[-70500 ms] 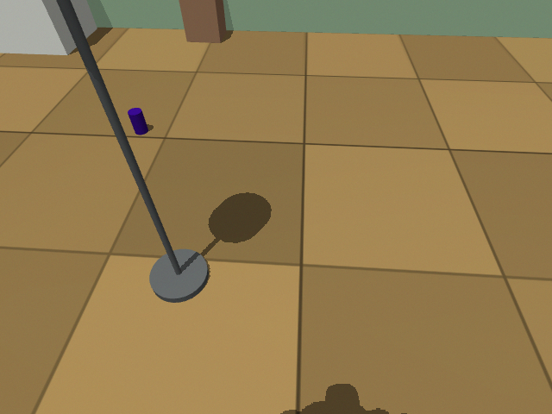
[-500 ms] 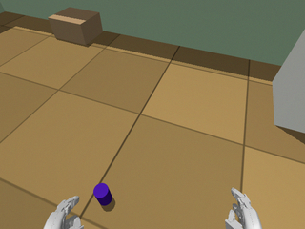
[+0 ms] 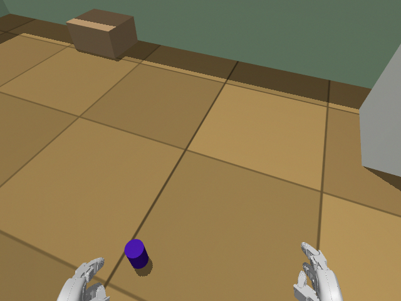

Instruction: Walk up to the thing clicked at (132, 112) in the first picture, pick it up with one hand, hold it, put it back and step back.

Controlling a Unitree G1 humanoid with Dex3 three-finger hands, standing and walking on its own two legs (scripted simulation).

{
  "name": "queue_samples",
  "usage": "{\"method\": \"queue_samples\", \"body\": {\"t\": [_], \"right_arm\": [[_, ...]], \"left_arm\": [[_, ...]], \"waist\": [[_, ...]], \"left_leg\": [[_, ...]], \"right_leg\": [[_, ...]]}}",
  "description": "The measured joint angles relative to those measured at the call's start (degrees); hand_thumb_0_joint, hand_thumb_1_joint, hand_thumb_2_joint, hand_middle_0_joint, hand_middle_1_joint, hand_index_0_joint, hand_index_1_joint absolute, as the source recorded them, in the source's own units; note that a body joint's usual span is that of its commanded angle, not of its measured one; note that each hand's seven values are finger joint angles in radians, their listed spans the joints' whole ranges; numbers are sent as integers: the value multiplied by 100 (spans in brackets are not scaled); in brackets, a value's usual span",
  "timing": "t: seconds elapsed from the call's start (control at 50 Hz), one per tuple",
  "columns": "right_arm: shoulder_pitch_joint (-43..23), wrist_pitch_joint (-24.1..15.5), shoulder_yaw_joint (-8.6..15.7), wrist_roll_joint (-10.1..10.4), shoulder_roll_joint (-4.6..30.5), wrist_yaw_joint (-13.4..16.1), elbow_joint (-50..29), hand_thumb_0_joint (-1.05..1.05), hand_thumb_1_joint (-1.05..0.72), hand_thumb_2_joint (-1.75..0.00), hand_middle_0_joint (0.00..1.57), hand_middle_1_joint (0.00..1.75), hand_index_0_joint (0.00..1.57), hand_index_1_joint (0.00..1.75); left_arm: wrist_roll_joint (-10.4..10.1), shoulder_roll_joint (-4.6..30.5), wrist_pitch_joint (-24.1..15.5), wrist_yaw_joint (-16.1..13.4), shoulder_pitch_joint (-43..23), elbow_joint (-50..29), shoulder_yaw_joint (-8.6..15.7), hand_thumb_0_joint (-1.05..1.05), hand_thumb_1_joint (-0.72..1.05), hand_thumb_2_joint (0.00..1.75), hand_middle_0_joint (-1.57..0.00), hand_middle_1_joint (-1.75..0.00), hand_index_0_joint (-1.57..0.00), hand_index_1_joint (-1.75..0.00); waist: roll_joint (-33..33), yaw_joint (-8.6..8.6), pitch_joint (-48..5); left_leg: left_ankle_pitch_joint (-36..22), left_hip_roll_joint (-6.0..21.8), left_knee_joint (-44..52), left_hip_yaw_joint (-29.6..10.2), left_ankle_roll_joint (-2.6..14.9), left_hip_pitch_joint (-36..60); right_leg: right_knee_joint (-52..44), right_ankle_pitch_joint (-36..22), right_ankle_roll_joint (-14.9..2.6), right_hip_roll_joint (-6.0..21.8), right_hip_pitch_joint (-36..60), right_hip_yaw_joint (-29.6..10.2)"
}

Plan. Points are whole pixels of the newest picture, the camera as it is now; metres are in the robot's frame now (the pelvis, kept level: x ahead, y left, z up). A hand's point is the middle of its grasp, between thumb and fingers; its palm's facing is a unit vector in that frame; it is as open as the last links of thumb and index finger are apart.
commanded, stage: home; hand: left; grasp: from above
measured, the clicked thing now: (137, 254) +0.46 +0.26 -0.64
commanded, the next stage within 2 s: stand in 0.80 s
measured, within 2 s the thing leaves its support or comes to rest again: neither
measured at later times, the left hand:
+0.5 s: hand (111, 296) +0.17 +0.17 -0.04, palm faces +0.04 -0.98 -0.20, open 7.4 cm
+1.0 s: hand (106, 298) +0.17 +0.19 -0.07, palm faces -0.01 -0.95 -0.31, open 7.4 cm
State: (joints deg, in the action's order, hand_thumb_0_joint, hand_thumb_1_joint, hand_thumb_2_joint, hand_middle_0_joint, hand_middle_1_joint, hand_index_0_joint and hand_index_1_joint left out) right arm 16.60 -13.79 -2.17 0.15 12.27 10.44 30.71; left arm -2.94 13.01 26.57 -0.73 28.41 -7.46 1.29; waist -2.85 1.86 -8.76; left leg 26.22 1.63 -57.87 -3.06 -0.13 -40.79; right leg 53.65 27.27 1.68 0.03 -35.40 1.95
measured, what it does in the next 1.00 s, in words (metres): stands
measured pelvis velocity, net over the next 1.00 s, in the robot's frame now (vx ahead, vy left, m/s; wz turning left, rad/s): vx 0.01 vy -0.01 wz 0.00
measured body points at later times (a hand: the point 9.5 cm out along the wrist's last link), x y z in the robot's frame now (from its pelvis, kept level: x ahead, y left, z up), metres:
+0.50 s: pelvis +0.01 -0.01 +0.00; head +0.03 +0.00 +0.45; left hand +0.17 +0.22 -0.03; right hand +0.17 -0.25 -0.07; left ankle +0.03 +0.11 -0.68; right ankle +0.00 -0.14 -0.68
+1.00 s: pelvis +0.01 -0.01 +0.01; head +0.04 -0.01 +0.46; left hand +0.17 +0.24 -0.05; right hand +0.16 -0.26 -0.09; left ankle +0.03 +0.11 -0.68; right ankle +0.00 -0.14 -0.68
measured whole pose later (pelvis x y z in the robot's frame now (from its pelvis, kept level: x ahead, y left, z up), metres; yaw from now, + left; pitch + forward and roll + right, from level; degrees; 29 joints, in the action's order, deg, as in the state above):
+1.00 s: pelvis +0.01 -0.01 +0.01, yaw +0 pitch +5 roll -1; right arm 10.8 -5.6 -0.8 -5.3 14.7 4.2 40.7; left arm 2.1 15.4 10.4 -1.6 17.2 15.6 -0.4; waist -0.5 -1.0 -1.7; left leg 25.0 0.7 -52.8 -1.4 -0.3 -32.7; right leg 51.9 27.7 0.8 1.1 -29.2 0.4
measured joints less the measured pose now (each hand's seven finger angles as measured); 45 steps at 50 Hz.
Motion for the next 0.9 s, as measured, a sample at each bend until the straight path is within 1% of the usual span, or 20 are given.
{"method": "queue_samples", "body": {"t": [0.24,0.52,0.9], "right_arm": [[27,19,-3,8,3,12,10,2,-90,-90,21,30,20,30],[23,57,47,10,24,3,8,2,-90,-90,21,30,20,30],[12,149,74,12,26,-36,-52,2,-90,-90,21,30,20,30]], "left_arm": [[-16,6,-13,-14,8,-36,-7,1,91,90,-20,-29,-20,-30],[-39,-3,-74,-12,44,-69,2,1,91,90,-20,-29,-20,-30],[-28,8,-92,-26,72,-96,2,1,91,90,-20,-29,-20,-30]], "waist": [[-20,-1,-7],[-18,-3,-27],[-11,-2,-38]], "left_leg": [[24,7,-11,-11,-18,-27],[95,20,-24,-17,-50,-44],[126,23,-20,-34,-75,-39]], "right_leg": [[31,38,-19,-8,-34,9],[74,124,-48,-20,-67,14],[87,168,-71,-25,-65,29]]}}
